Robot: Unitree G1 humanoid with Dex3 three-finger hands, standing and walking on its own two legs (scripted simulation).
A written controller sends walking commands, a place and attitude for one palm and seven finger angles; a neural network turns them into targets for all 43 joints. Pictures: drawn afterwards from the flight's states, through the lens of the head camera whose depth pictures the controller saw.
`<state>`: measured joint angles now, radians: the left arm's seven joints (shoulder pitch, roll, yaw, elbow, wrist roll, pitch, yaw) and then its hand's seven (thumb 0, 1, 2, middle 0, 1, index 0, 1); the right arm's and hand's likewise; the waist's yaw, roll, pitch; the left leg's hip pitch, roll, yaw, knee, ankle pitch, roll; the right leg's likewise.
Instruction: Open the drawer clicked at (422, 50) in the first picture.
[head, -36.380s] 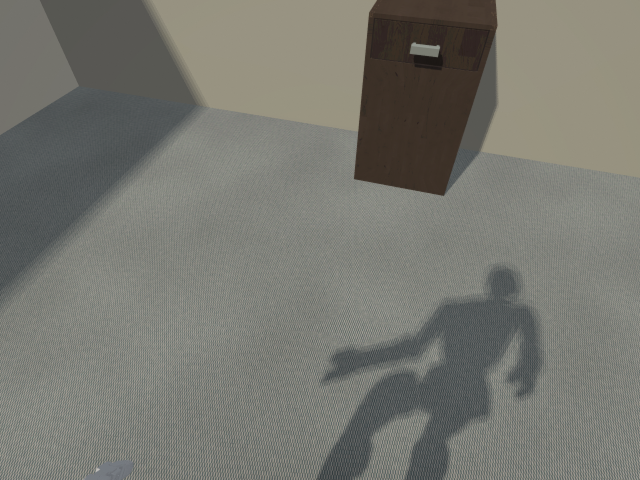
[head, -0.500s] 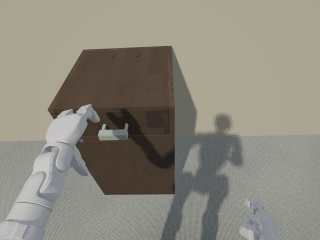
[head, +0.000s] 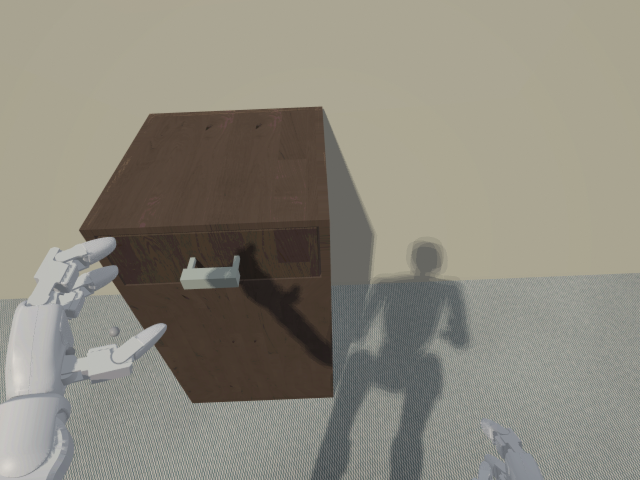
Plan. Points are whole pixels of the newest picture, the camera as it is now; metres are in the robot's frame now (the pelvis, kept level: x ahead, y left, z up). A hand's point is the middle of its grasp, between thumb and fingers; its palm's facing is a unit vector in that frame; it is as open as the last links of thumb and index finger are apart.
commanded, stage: draw the hand back to the body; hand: left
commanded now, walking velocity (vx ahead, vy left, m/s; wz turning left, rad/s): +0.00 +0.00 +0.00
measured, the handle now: (212, 269) +0.49 +0.27 -0.09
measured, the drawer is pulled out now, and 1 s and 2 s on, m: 0.00 0.00 0.00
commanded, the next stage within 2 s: step back with the hand held close in 0.46 s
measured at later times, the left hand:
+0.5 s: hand (76, 374) +0.17 +0.24 +0.15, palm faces +0.43 -0.83 -0.36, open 7.5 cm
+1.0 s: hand (41, 395) +0.15 +0.27 +0.15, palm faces +0.34 -0.82 -0.46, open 7.4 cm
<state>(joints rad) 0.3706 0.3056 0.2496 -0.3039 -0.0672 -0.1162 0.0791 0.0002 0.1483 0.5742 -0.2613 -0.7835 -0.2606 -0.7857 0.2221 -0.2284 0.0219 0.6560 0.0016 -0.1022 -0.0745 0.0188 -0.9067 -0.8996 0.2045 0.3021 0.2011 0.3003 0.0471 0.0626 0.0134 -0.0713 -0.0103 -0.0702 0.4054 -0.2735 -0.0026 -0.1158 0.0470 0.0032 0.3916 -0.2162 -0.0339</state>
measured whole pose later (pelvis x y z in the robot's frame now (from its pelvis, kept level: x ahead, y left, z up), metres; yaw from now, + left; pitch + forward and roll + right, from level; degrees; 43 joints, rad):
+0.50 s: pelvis -0.01 +0.00 +0.00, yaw +1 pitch -5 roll -1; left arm 0.50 0.30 0.28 -0.43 -0.05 -0.14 0.10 0.02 0.86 0.88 -0.21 -0.32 -0.21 -0.33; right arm 0.20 -0.19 0.03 0.65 -0.01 -0.18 -0.09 0.02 -0.91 -0.90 0.21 0.30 0.20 0.30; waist 0.07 0.06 0.02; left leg -0.07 0.00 -0.08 0.42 -0.27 -0.01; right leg -0.10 0.05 -0.01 0.38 -0.20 -0.04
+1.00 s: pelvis -0.04 +0.02 -0.01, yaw +1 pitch +2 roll -1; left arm 0.67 0.42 0.37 -0.62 -0.05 -0.17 0.13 0.02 0.89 0.90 -0.21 -0.30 -0.21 -0.30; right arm 0.20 -0.20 -0.01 0.55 0.01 -0.04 -0.08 0.02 -0.91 -0.90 0.20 0.30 0.20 0.30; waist -0.01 -0.04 0.00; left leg -0.30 -0.05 -0.08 0.53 -0.26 0.02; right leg -0.32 0.01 -0.01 0.49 -0.19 0.00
